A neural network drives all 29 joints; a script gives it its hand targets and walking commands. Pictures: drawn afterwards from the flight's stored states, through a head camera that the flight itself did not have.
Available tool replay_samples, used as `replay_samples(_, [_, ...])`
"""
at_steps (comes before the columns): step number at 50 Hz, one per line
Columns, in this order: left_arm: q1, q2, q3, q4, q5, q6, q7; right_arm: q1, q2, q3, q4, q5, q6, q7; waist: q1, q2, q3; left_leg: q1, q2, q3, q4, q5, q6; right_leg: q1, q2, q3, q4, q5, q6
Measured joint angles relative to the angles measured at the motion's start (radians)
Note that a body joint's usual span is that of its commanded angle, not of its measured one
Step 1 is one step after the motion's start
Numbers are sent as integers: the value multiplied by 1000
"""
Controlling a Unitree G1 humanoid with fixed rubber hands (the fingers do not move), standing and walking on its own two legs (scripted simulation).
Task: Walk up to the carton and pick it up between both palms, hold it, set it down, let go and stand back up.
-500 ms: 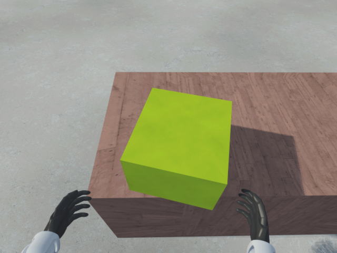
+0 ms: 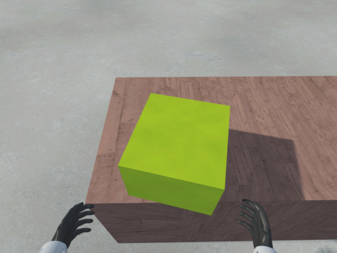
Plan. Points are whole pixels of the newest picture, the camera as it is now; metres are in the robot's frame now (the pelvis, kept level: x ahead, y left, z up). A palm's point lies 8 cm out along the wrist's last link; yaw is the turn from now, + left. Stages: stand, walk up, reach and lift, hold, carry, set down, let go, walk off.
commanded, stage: set down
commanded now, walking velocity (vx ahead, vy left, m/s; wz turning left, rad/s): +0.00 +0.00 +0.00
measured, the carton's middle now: (179, 150) +0.44 -0.03 -0.09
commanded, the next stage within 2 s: let go in 0.78 s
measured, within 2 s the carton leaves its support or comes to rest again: neither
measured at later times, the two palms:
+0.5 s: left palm (75, 243) +0.18 +0.24 -0.06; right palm (265, 239) +0.16 -0.21 -0.07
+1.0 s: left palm (80, 247) +0.17 +0.23 -0.07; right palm (270, 243) +0.16 -0.22 -0.07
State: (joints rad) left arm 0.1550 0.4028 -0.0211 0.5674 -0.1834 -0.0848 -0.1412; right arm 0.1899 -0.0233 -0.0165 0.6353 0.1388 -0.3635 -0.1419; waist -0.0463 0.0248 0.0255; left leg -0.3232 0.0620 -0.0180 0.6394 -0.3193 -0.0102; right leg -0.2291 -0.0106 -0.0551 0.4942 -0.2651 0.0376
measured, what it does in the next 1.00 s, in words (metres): stands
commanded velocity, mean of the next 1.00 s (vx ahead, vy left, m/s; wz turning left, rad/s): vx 0.00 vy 0.00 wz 0.00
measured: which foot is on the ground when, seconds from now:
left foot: down 0.00-1.00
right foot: down 0.00-1.00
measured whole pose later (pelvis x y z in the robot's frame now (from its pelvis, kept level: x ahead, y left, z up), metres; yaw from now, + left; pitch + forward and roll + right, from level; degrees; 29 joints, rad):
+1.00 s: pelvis +0.01 -0.02 +0.01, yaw +0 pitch -1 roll -2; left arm 0.18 0.29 -0.02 0.57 -0.06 0.10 -0.03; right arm 0.19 -0.09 -0.03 0.68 0.09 -0.22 -0.01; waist -0.05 0.03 0.03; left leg -0.25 0.06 -0.02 0.54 -0.28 -0.03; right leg -0.18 -0.01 -0.06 0.45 -0.26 0.02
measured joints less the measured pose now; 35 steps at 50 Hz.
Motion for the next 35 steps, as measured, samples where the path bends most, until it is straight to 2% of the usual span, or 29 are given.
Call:
replay_samples(22, [22, -68, 0, 0, 73, 82, 48, 0, -27, -2, 13, 0, 74, 52, 0, 1, 0, 50, 0, 2, -57, 18, -11, 35, 1, 0, -25, 0, -11])
replay_samples(27, [22, -81, 0, 0, 95, 120, 77, 0, -43, -5, 30, -20, 96, 85, 0, 2, 0, 59, 0, 2, -69, 22, -16, 41, 1, 0, -30, 0, -15])
replay_samples(35, [23, -91, 0, 0, 101, 129, 80, 0, -55, -6, 30, -24, 106, 90, 0, 1, 0, 70, 0, 2, -85, 29, -17, 47, 1, 0, -37, 1, -16])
